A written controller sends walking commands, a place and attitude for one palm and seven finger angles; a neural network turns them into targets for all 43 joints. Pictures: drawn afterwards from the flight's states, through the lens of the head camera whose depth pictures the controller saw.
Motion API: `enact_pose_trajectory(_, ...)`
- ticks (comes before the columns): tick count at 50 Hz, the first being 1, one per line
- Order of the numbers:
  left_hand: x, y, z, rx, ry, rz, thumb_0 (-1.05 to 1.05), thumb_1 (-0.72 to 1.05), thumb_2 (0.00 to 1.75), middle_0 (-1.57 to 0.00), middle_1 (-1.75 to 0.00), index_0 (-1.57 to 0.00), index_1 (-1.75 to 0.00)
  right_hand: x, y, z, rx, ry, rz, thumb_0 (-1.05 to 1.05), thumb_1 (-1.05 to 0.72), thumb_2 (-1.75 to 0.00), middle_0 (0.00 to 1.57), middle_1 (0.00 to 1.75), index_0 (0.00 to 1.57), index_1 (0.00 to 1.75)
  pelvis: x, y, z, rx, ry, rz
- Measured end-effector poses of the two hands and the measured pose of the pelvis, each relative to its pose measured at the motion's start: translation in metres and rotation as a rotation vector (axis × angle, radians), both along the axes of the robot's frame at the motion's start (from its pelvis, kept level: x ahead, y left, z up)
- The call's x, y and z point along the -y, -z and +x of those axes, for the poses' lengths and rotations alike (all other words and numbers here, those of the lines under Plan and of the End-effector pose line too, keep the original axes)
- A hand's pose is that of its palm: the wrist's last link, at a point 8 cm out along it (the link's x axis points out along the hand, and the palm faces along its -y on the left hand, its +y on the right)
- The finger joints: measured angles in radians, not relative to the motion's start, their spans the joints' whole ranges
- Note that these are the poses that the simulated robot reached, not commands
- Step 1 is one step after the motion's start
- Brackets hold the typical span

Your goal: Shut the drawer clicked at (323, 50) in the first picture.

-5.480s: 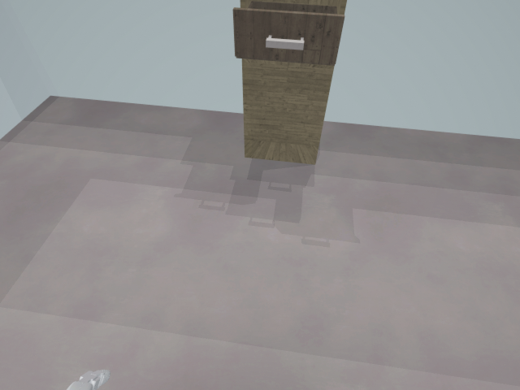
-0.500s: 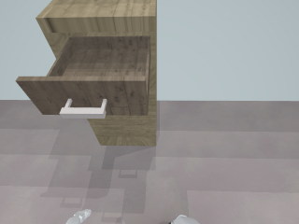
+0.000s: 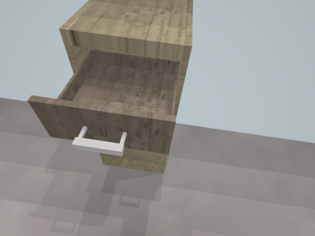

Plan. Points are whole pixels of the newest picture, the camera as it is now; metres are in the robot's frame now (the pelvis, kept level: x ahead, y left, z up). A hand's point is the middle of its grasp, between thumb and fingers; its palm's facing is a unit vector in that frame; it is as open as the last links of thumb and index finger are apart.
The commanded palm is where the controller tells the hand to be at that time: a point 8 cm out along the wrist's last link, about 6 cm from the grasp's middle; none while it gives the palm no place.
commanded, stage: come to a stop and stand still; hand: left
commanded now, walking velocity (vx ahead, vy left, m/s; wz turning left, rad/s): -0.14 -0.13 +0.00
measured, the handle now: (101, 139) +0.33 +0.19 +0.03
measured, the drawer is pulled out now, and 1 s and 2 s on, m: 0.26 0.26 0.26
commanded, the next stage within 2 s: look again from close up in 0.76 s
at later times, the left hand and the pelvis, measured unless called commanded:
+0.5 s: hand out of the picture -0.01 +0.12 -0.17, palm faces +0.03 -0.97 -0.24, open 7.3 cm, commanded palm none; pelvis -0.04 -0.06 +0.00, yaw +0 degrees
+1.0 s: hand out of the picture -0.07 +0.11 -0.17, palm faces +0.01 -0.99 -0.16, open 7.4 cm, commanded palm none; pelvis -0.06 -0.04 +0.00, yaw -1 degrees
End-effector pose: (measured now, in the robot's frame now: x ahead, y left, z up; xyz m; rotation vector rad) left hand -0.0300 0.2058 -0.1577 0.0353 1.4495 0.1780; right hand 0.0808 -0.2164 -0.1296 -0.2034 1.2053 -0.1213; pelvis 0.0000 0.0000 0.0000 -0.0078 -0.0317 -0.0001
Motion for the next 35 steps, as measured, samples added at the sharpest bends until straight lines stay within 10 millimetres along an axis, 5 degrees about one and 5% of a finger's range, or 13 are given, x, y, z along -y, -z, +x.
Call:
enact_pose_trajectory(6, -0.01, -0.004, 0.002, -0.027, 0.04, 0.028, 0.0, 0.91, 0.9, -0.2, -0.3, -0.2, -0.3, -0.003, 0.007, -0.003, 0.004, 0.033, 0.02, -0.01, -0.92, -0.89, 0.2, 0.3, 0.2, 0.3, 0.001, 0.002, -0.009, -0.014, 0.02, 0.026)
enact_pose_trajectory(13, -0.015, -0.018, 0.01, 0.031, 0.076, 0.14, 0.0, 0.91, 0.9, -0.2, -0.3, -0.19, -0.3, 0.029, 0.025, -0.033, -0.02, 0.071, 0.05, -0.01, -0.91, -0.89, 0.21, 0.3, 0.2, 0.3, 0.024, 0.007, -0.026, -0.024, 0.031, 0.042)
enact_pose_trajectory(24, 0.038, -0.023, 0.014, 0.111, 0.101, 0.113, 0.01, 0.91, 0.9, -0.2, -0.3, -0.19, -0.3, 0.075, 0.026, -0.105, -0.141, 0.119, 0.052, 0.0, -0.91, -0.9, 0.2, 0.3, 0.2, 0.3, 0.061, 0.002, -0.036, -0.012, 0.005, 0.022)
enact_pose_trajectory(35, 0.056, -0.017, -0.011, 0.076, 0.067, 0.077, 0.01, 0.94, 0.9, -0.21, -0.3, -0.2, -0.3, 0.073, 0.02, -0.163, -0.278, 0.11, 0.05, 0.0, -0.9, -0.9, 0.2, 0.3, 0.2, 0.3, 0.075, -0.002, -0.05, 0.013, -0.004, 0.006)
